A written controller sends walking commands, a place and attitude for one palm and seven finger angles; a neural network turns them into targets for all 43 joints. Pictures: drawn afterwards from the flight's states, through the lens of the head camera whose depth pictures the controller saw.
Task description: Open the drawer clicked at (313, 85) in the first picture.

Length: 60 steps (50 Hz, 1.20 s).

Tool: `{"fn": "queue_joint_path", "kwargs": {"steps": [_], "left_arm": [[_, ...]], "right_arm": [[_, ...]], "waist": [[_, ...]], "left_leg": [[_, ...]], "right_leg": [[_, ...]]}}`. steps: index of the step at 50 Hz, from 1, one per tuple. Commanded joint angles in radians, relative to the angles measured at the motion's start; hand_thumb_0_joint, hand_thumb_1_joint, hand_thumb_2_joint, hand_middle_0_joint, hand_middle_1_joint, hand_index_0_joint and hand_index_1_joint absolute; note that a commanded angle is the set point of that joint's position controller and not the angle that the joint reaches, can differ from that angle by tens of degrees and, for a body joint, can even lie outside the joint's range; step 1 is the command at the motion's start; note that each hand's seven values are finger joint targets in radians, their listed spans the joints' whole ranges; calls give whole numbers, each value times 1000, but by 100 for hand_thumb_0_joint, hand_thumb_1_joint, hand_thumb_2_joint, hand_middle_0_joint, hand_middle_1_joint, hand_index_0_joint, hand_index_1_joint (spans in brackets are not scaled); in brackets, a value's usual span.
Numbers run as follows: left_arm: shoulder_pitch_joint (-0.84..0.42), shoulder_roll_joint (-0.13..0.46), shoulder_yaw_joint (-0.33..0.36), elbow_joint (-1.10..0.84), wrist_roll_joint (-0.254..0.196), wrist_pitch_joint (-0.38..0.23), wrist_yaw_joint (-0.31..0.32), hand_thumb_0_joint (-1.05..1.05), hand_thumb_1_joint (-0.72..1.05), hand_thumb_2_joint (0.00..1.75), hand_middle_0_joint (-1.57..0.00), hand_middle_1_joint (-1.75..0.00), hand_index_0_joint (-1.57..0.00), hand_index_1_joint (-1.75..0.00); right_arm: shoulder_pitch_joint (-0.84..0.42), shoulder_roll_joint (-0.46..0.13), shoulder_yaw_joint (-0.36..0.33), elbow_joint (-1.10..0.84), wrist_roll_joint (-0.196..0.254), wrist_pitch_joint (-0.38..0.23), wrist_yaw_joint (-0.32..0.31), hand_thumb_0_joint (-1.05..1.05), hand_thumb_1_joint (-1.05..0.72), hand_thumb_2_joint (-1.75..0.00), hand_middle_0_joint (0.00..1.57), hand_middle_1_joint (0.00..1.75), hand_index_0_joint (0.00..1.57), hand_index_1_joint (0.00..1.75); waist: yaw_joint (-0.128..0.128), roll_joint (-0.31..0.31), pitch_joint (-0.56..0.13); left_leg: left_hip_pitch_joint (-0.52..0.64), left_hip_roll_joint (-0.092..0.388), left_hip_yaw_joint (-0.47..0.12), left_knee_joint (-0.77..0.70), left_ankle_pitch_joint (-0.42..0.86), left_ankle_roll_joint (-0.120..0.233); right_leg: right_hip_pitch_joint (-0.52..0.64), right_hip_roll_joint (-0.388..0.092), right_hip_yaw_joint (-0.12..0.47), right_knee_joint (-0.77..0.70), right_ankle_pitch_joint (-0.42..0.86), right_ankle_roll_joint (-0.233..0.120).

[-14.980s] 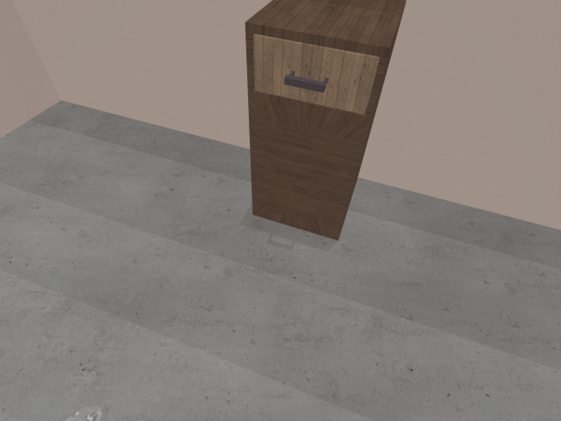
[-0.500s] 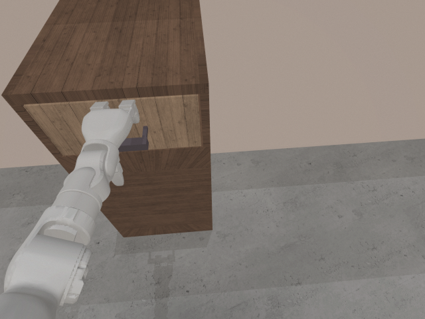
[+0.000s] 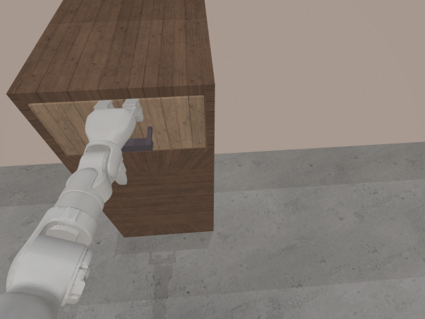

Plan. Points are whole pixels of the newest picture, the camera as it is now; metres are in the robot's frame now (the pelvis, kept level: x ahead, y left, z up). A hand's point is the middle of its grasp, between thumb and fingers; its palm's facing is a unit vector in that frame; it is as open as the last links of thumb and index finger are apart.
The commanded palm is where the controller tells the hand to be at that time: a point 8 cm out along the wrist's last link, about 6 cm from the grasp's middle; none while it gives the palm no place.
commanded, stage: move the hooked fingers above the handle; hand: left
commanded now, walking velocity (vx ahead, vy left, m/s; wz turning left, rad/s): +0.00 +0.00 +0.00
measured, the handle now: (126, 138) +0.52 +0.21 +0.00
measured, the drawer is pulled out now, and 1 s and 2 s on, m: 0.00 0.00 0.00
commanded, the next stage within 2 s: lower the fingers behind the handle in 0.80 s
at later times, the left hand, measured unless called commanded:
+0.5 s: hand (115, 145) +0.45 +0.20 +0.06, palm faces +0.00 -0.02 -1.00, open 13.8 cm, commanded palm +0.43 +0.20 +0.12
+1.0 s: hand (117, 143) +0.46 +0.20 +0.05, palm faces -0.03 -0.02 -1.00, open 13.8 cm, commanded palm +0.44 +0.20 +0.11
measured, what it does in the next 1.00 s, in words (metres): stands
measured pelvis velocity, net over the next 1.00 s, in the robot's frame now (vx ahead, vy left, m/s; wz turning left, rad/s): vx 0.00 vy -0.01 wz -0.01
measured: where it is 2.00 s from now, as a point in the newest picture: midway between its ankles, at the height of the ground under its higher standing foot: outside the picture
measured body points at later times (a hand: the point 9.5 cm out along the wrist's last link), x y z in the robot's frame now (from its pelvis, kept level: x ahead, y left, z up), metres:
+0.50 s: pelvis +0.00 -0.01 +0.00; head +0.05 -0.02 +0.45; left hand +0.44 +0.20 +0.11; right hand +0.07 -0.27 -0.13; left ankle +0.00 +0.10 -0.72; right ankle -0.03 -0.12 -0.72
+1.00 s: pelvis +0.00 -0.01 +0.00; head +0.06 -0.02 +0.45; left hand +0.45 +0.20 +0.10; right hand +0.04 -0.28 -0.14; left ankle +0.00 +0.10 -0.72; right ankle -0.03 -0.12 -0.72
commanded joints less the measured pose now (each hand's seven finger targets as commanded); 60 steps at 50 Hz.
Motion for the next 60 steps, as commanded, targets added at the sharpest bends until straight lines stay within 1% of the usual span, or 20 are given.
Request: {"fn": "queue_joint_path", "kwargs": {"steps": [1, 3, 11, 13, 16, 23, 25, 27, 28, 29, 35, 40, 42, 43, 46, 50, 51, 52, 57, 60], "left_arm": [[-503, 227, 89, -142, 9, 55, 63, 0, -50, 30, -30, -120, -30, -120], [-471, 236, 101, -162, 11, 70, 58, 0, -50, 30, -30, -120, -30, -120], [-351, 208, 87, -222, -7, 48, -12, 0, -50, 30, -30, -120, -30, -120], [-371, 188, 65, -252, -9, 32, -11, 0, -50, 30, -30, -120, -30, -120], [-420, 210, 77, -321, -6, 4, 5, 0, -50, 30, -30, -120, -30, -120], [-434, 192, 62, -234, -5, 44, 32, 0, -50, 30, -30, -120, -30, -120], [-445, 218, 74, -217, -7, 54, 21, 0, -50, 30, -30, -120, -30, -120], [-461, 177, 36, -206, -14, 54, 2, 0, -50, 30, -30, -120, -30, -120], [-434, 196, 56, -185, -13, 53, -4, 0, -50, 30, -30, -120, -30, -120], [-450, 157, 16, -190, -16, 51, -13, 0, -50, 30, -30, -120, -30, -120], [-387, 262, 117, -191, -4, 12, -7, 0, -50, 30, -30, -120, -30, -120], [-427, 267, 116, -184, 9, 28, 30, 0, -50, 30, -30, -120, -30, -120], [-454, 288, 129, -237, 3, 23, 36, 0, -50, 30, -30, -120, -30, -120], [-442, 286, 129, -221, 8, 27, 36, 0, -50, 30, -30, -120, -30, -120], [-447, 216, 73, -178, -2, 36, 21, 0, -50, 30, -30, -120, -30, -120], [-406, 213, 71, -148, -12, 29, 1, 0, -50, 30, -30, -120, -30, -120], [-414, 244, 99, -150, -10, 17, -1, 0, -50, 30, -30, -120, -30, -120], [-399, 263, 110, -165, -7, 8, -1, 0, -50, 30, -30, -120, -30, -120], [-392, 285, 137, -174, 8, -25, 26, 0, -50, 30, -30, -120, -30, -120], [-396, 252, 121, -185, 14, -26, 53, 0, -50, 30, -30, -120, -30, -120]], "right_arm": [[69, -146, -33, -77, -6, -10, -2, 0, -90, -90, 20, 30, 20, 30], [61, -143, -34, -94, -6, -6, 0, 0, -90, -90, 20, 30, 20, 30], [26, -136, -31, -135, 1, 9, -11, 0, -90, -90, 20, 30, 20, 30], [26, -133, -32, -130, 2, 7, -12, 0, -90, -90, 20, 30, 20, 30], [28, -131, -35, -126, -1, 2, -13, 0, -90, -90, 20, 30, 20, 30], [27, -131, -33, -100, 1, -1, -12, 0, -90, -90, 20, 30, 20, 30], [32, -136, -31, -97, 3, 1, -15, 0, -90, -90, 20, 30, 20, 30], [35, -135, -31, -101, 3, 0, -17, 0, -90, -90, 20, 30, 20, 30], [35, -136, -32, -99, 5, 1, -19, 0, -90, -90, 20, 30, 20, 30], [32, -135, -29, -104, 5, 1, -20, 0, -90, -90, 20, 30, 20, 30], [43, -136, -27, -114, 0, 1, -23, 0, -90, -90, 20, 30, 20, 30], [46, -139, -29, -110, 3, -4, -21, 0, -90, -90, 20, 30, 20, 30], [50, -139, -33, -114, -1, -8, -22, 0, -90, -90, 20, 30, 20, 30], [51, -137, -35, -108, 0, -7, -23, 0, -90, -90, 20, 30, 20, 30], [58, -139, -36, -97, 2, -9, -21, 0, -90, -90, 20, 30, 20, 30], [66, -143, -34, -92, 3, -10, -22, 0, -90, -90, 20, 30, 20, 30], [70, -146, -35, -89, 0, -10, -24, 0, -90, -90, 20, 30, 20, 30], [70, -145, -34, -95, 0, -10, -25, 0, -90, -90, 20, 30, 20, 30], [78, -143, -36, -98, -4, -13, -25, 0, -90, -90, 20, 30, 20, 30], [82, -139, -43, -95, -7, -18, -17, 0, -90, -90, 20, 30, 20, 30]], "waist": [[-18, 6, -345], [3, 21, -402], [12, -53, -347], [1, -31, -320], [2, 7, -357], [-9, -10, -323], [-11, -16, -332], [-22, -20, -334], [-17, -32, -319], [-28, -27, -308], [14, -26, -341], [-1, -29, -322], [6, 3, -406], [-1, 0, -403], [-27, -25, -345], [-24, -47, -321], [-22, -59, -329], [-10, -37, -351], [-10, -25, -346], [-14, 15, -366]], "left_leg": [[297, -9, -9, -40, 411, 13], [320, -9, -3, -35, 454, 12], [293, -11, 12, -45, 464, 24], [309, -10, 9, -47, 442, 25], [338, -12, 3, -40, 455, 22], [305, -20, 5, -50, 387, 21], [296, -21, 6, -50, 378, 22], [299, -21, 6, -50, 373, 24], [291, -20, 7, -50, 365, 24], [292, -22, 7, -51, 354, 24], [251, -24, 15, -42, 391, 23], [234, -20, 18, -45, 358, 23], [267, -23, 23, -38, 387, 26], [273, -23, 21, -34, 398, 25], [268, -19, 14, -34, 395, 25], [244, -22, 17, -34, 360, 28], [238, -21, 17, -31, 368, 29], [231, -25, 21, -27, 371, 30], [210, -21, 16, -8, 377, 27], [237, -17, 13, 10, 401, 23]], "right_leg": [[64, 38, -19, -51, 337, -32], [101, 36, -18, -42, 381, -31], [170, 28, -6, -65, 439, -24], [136, 30, -8, -71, 415, -24], [135, 30, -4, -65, 403, -28], [119, 31, -9, -72, 367, -27], [131, 29, -4, -73, 371, -27], [128, 26, -2, -77, 373, -23], [127, 27, -1, -80, 367, -24], [114, 26, -1, -82, 359, -22], [164, 24, 6, -59, 417, -25], [136, 27, 3, -62, 379, -24], [176, 24, 14, -59, 414, -22], [171, 26, 10, -58, 423, -22], [131, 30, 3, -66, 405, -21], [127, 27, 7, -73, 400, -18], [140, 25, 10, -71, 408, -18], [154, 24, 16, -64, 428, -17], [118, 27, 11, -40, 415, -20], [73, 33, 3, -26, 400, -24]]}}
